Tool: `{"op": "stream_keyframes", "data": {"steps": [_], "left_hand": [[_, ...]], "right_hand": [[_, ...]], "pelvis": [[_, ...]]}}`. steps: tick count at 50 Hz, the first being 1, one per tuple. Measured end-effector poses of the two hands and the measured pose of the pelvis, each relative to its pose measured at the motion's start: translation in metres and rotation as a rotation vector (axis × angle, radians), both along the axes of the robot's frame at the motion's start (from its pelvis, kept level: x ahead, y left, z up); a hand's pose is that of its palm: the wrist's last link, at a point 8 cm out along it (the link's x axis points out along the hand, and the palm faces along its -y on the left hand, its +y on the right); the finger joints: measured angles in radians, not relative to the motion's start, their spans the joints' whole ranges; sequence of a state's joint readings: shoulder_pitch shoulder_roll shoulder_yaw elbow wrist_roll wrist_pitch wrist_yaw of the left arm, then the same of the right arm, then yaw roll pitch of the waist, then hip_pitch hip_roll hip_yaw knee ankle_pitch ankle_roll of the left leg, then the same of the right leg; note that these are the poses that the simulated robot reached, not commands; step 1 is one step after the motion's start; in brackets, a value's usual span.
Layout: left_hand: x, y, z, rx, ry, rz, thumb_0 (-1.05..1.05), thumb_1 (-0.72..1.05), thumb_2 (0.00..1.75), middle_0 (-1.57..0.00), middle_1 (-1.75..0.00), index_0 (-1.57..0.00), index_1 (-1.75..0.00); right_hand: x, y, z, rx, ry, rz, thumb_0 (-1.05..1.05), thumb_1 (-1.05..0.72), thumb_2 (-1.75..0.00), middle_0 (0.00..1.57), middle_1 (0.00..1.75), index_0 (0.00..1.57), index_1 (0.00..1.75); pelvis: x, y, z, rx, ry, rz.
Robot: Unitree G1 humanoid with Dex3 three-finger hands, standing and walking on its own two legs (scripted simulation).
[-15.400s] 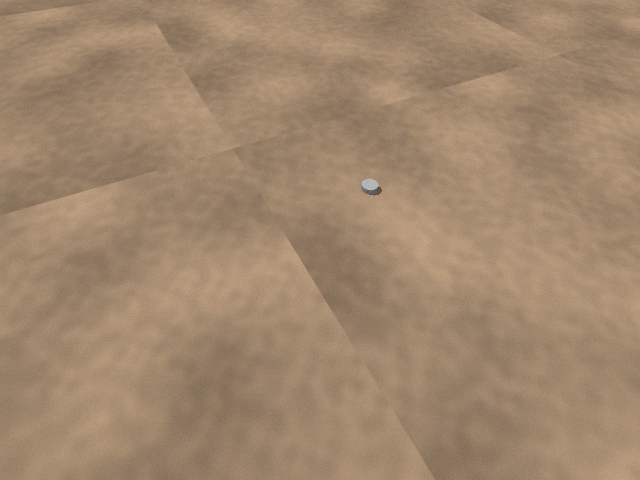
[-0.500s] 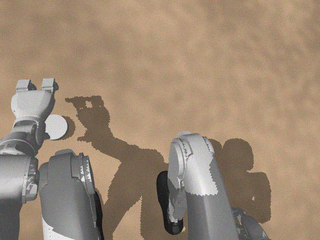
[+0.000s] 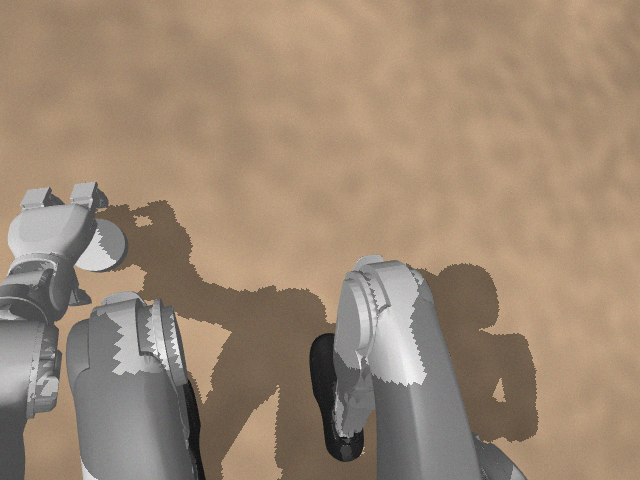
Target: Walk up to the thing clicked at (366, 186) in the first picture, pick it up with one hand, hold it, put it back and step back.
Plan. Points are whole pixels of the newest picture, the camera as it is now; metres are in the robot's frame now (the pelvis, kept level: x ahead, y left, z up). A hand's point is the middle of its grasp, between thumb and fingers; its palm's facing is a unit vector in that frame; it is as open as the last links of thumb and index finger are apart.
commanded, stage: rest palm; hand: left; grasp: from above
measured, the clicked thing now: (98, 245) +0.41 +0.24 -0.29
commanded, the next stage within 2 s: none
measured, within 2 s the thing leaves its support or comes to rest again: neither
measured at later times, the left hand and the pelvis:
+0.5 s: hand (79, 226) +0.43 +0.25 -0.24, palm faces -0.50 -0.14 -0.86, open 14.1 cm; pelvis +0.01 +0.01 +0.00, yaw -3 degrees
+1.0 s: hand (73, 231) +0.42 +0.26 -0.24, palm faces -0.41 -0.08 -0.91, open 14.0 cm; pelvis +0.00 +0.01 +0.00, yaw -5 degrees
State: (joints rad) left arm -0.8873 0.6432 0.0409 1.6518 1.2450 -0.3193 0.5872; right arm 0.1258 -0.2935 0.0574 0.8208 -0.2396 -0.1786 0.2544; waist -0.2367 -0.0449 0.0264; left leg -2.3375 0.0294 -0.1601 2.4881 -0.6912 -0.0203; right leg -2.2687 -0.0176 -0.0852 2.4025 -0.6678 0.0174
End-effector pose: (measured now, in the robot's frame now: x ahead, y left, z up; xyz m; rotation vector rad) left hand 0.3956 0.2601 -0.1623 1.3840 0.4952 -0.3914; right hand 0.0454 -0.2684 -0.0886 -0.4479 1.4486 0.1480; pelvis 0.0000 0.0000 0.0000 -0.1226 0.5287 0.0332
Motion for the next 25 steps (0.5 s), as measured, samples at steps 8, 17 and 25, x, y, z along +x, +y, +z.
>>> {"op": "stream_keyframes", "data": {"steps": [8, 17, 25], "left_hand": [[0.002, -0.004, -0.008, 0.058, -0.21, -0.121, 0.0, -0.52, 0.98, -0.08, -1.01, -0.08, -1.01], [0.026, 0.02, -0.009, 0.187, -0.149, 0.127, 0.0, -0.54, 0.99, -0.07, -0.98, -0.07, -0.98], [0.046, -0.001, -0.021, 0.067, -0.034, 0.091, 0.0, -0.51, 0.94, -0.07, -1.05, -0.08, -1.03]], "right_hand": [[0.026, -0.011, 0.014, -0.068, -0.014, 0.088, 0.01, -0.9, -0.89, 0.2, 0.3, 0.2, 0.3], [0.047, 0.001, 0.015, 0.023, -0.058, 0.158, 0.0, -0.9, -0.9, 0.2, 0.3, 0.19, 0.3], [0.016, 0.023, 0.006, 0.12, 0.005, 0.114, 0.0, -0.91, -0.9, 0.19, 0.3, 0.19, 0.3]], "pelvis": [[0.006, 0.004, -0.005, -0.03, -0.009, -0.008], [0.007, 0.009, 0.0, -0.046, 0.024, -0.012], [0.011, 0.007, -0.001, -0.057, 0.009, -0.021]]}}
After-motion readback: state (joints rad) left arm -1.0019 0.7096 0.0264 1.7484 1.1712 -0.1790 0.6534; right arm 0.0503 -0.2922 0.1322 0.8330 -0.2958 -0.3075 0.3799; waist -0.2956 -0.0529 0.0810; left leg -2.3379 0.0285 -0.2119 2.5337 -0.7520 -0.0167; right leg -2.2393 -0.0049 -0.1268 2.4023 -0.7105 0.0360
